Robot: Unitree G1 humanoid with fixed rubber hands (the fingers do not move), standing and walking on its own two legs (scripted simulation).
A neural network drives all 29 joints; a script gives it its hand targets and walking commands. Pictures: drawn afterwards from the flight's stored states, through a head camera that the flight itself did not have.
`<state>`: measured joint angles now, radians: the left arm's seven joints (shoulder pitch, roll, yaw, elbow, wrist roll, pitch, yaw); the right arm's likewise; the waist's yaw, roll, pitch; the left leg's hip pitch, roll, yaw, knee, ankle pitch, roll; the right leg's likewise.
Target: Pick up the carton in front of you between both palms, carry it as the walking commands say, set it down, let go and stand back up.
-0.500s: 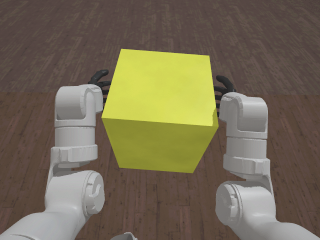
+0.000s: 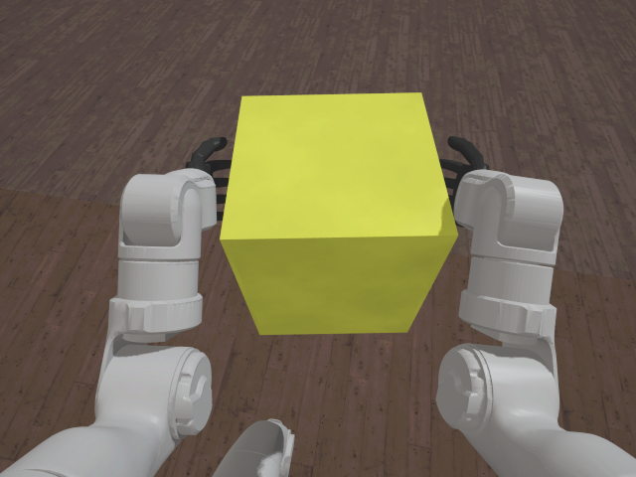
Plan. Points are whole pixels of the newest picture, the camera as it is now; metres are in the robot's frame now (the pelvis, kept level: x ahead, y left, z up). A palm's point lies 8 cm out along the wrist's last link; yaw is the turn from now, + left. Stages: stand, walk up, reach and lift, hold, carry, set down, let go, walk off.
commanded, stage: carry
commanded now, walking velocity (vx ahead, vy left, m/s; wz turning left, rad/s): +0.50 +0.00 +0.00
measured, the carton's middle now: (332, 225) +0.39 +0.05 +0.08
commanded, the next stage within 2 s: none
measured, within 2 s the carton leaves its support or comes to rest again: neither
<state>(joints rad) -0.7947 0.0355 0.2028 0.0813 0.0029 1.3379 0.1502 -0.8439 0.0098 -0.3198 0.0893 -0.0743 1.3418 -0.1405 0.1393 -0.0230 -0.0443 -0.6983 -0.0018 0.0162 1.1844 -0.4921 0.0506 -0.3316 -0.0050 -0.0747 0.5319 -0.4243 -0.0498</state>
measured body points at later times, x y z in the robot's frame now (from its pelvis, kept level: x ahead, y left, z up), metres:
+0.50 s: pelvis +0.32 +0.01 +0.02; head +0.33 +0.01 +0.47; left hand +0.72 +0.13 +0.21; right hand +0.69 -0.17 +0.21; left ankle +0.22 +0.12 -0.70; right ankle +0.46 -0.09 -0.68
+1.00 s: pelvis +0.62 +0.04 +0.06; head +0.62 +0.05 +0.51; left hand +1.01 +0.18 +0.22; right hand +0.99 -0.12 +0.22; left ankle +0.66 +0.14 -0.65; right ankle +0.53 -0.08 -0.57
